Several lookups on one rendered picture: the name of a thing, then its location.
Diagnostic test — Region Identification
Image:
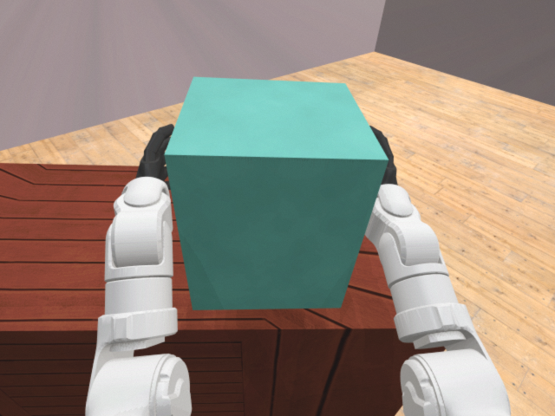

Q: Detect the robot left forearm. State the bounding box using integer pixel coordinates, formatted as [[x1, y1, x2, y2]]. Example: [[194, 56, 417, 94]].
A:
[[85, 177, 178, 416]]

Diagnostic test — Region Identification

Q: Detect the carton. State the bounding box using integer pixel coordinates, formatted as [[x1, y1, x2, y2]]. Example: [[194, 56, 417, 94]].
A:
[[164, 77, 389, 310]]

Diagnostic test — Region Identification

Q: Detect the pedestal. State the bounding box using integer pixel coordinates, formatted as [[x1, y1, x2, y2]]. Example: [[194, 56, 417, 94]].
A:
[[0, 163, 445, 416]]

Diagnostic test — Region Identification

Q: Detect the robot left upper arm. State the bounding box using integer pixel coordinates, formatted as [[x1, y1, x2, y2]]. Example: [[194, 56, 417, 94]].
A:
[[87, 354, 192, 416]]

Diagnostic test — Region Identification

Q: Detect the robot right upper arm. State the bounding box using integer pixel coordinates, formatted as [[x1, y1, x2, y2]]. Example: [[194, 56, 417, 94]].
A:
[[401, 348, 511, 416]]

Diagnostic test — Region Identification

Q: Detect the left robot hand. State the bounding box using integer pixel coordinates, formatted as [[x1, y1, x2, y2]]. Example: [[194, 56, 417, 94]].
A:
[[136, 124, 174, 190]]

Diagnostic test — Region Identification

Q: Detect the right robot hand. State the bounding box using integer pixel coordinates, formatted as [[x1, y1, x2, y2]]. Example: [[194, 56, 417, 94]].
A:
[[370, 126, 398, 185]]

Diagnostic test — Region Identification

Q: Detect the robot right forearm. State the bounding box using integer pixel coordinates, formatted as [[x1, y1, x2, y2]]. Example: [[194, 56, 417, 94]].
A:
[[365, 184, 511, 415]]

